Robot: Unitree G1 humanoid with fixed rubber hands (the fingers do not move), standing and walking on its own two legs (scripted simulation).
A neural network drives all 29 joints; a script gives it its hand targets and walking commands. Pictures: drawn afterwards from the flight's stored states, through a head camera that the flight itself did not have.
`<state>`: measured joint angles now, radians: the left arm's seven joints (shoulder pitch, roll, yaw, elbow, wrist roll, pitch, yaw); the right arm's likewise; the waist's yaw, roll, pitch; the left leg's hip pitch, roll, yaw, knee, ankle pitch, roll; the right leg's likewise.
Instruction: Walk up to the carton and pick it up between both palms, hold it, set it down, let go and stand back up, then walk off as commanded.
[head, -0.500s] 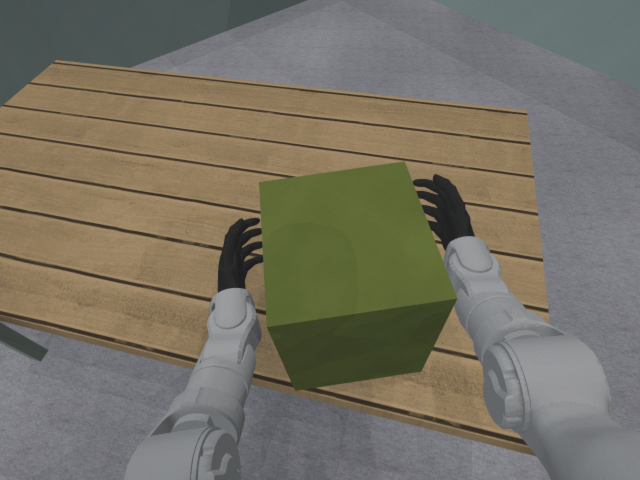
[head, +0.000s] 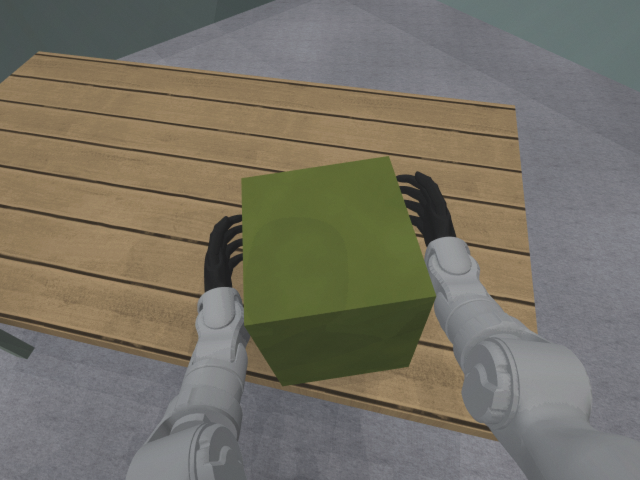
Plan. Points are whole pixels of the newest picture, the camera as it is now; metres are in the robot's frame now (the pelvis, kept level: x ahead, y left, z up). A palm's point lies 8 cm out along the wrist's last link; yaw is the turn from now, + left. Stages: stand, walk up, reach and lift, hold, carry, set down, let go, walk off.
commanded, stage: reach and lift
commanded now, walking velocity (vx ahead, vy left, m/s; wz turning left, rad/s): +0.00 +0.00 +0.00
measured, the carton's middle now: (331, 279) +0.38 +0.05 -0.03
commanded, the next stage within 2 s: none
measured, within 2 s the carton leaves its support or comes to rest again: leaves its support in 0.70 s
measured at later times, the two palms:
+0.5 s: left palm (224, 282) +0.33 +0.19 +0.02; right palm (441, 245) +0.42 -0.09 +0.04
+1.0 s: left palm (214, 272) +0.32 +0.18 +0.07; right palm (461, 240) +0.38 -0.10 +0.10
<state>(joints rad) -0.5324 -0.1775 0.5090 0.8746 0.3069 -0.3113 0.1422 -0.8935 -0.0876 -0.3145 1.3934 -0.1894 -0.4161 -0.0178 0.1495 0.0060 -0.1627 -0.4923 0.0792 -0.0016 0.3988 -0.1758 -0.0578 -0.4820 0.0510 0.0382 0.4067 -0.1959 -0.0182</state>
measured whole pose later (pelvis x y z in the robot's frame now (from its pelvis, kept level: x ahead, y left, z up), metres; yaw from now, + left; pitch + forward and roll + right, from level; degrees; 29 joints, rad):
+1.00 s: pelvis -0.03 +0.00 +0.00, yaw +0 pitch +4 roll +0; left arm -0.53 -0.13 0.36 0.77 0.22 -0.04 0.15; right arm -0.78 -0.08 -0.10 1.15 -0.06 -0.16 -0.13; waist 0.11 0.00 -0.11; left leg -0.29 0.08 0.00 0.38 -0.16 -0.06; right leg -0.28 0.05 0.04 0.39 -0.18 -0.02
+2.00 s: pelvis -0.03 +0.01 +0.01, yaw +1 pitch -4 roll +0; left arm -0.59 -0.06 0.34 0.46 0.22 0.41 0.01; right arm -0.74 -0.03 -0.07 0.82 0.02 0.20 -0.20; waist -0.01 -0.03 -0.07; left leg -0.12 0.06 0.00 0.35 -0.16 -0.05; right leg -0.10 0.03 0.04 0.36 -0.18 -0.01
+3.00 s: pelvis -0.03 +0.01 +0.01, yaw +1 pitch -5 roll +0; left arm -0.62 -0.04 0.33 0.34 0.24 0.54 0.00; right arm -0.75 -0.05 -0.04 0.72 0.11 0.29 -0.22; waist -0.04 -0.03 -0.08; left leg -0.11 0.06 0.00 0.35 -0.16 -0.05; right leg -0.10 0.03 0.04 0.36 -0.18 -0.01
